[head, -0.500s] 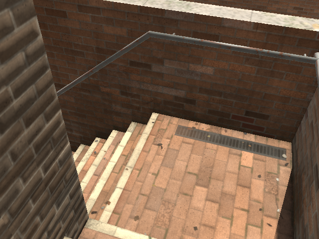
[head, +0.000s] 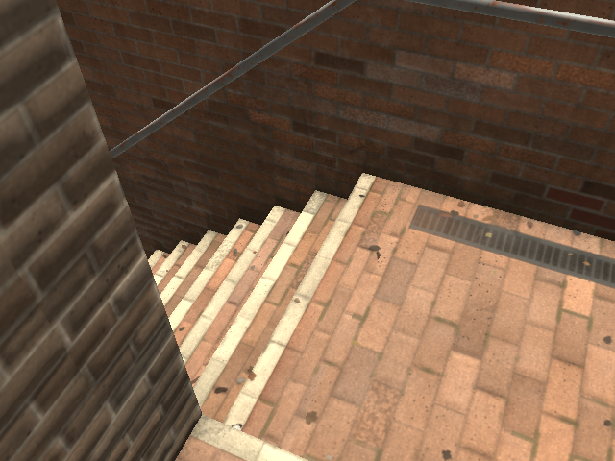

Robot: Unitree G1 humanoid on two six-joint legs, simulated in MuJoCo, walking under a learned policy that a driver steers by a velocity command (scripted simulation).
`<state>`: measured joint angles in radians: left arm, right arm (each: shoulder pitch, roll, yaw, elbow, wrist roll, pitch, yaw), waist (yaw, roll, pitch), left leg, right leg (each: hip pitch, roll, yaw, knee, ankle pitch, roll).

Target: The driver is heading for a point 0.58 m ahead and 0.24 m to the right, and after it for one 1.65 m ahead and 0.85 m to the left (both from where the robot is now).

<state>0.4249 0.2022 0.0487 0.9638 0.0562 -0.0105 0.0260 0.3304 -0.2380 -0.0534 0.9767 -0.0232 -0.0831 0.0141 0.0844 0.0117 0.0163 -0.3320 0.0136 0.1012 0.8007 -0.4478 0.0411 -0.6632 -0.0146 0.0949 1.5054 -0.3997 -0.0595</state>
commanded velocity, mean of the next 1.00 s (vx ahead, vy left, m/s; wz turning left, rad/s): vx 0.41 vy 0.00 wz -0.86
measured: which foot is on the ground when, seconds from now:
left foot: down 0.00-0.22, up 0.24-0.64, down 0.66-1.00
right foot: up 0.00-0.20, down 0.22-0.68, up 0.70-1.00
